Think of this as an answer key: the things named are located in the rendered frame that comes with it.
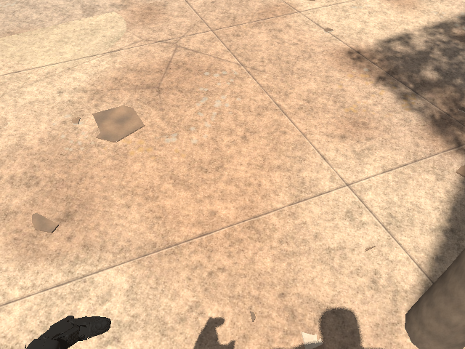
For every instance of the left robot hand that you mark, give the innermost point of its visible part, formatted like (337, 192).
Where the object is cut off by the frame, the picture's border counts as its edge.
(69, 331)

